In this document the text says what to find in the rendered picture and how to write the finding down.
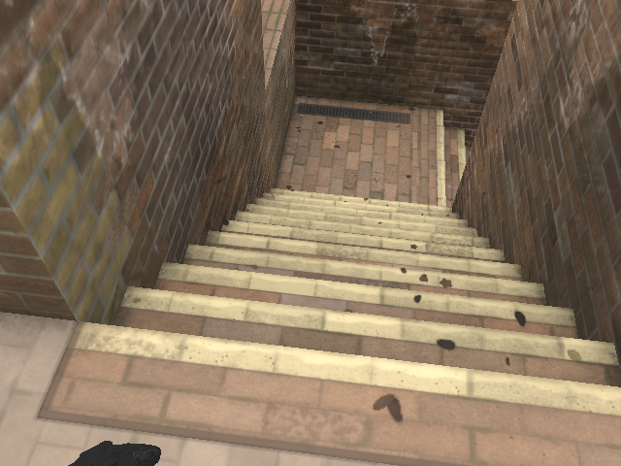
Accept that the left robot hand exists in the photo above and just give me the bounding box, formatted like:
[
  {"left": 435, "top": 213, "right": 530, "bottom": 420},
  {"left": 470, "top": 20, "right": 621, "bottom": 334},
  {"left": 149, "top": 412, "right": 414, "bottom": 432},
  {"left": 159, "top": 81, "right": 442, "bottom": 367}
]
[{"left": 68, "top": 441, "right": 161, "bottom": 466}]

